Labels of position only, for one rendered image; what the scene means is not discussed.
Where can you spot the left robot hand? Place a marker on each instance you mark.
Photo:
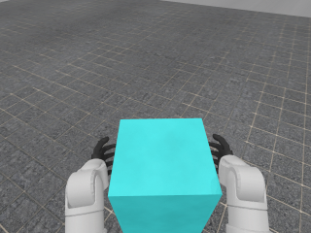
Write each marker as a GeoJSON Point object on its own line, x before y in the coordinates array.
{"type": "Point", "coordinates": [99, 150]}

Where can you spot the robot right forearm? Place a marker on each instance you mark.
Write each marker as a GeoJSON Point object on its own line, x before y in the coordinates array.
{"type": "Point", "coordinates": [245, 196]}

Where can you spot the right robot hand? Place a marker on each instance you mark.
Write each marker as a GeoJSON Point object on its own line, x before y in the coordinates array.
{"type": "Point", "coordinates": [223, 149]}

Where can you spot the robot left forearm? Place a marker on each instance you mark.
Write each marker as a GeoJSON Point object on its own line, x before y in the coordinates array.
{"type": "Point", "coordinates": [84, 198]}

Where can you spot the carton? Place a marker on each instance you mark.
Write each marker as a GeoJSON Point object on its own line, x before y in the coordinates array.
{"type": "Point", "coordinates": [163, 178]}

